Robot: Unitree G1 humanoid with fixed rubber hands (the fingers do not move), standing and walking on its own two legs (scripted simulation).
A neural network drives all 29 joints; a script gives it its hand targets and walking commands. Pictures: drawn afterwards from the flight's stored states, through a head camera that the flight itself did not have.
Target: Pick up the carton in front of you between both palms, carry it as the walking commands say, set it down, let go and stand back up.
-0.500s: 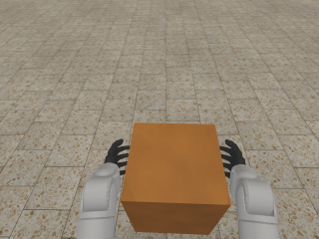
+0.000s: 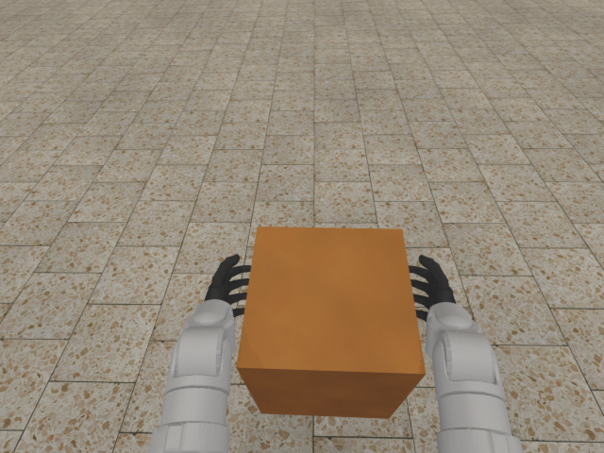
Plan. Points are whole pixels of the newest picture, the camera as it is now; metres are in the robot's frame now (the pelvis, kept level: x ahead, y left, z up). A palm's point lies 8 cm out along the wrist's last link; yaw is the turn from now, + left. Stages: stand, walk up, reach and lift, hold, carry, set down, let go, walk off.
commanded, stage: carry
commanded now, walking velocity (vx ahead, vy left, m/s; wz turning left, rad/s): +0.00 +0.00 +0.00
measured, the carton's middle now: (326, 328) +0.31 +0.00 -0.04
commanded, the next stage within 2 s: hold in 0.96 s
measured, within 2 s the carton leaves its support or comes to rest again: neither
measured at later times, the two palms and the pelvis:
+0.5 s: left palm (220, 330) +0.26 +0.14 +0.04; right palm (451, 334) +0.26 -0.16 +0.04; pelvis -0.03 -0.01 +0.00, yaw +0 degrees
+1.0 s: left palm (225, 337) +0.25 +0.13 +0.04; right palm (460, 341) +0.25 -0.17 +0.04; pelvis -0.04 -0.02 +0.00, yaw -1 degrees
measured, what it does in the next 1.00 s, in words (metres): stands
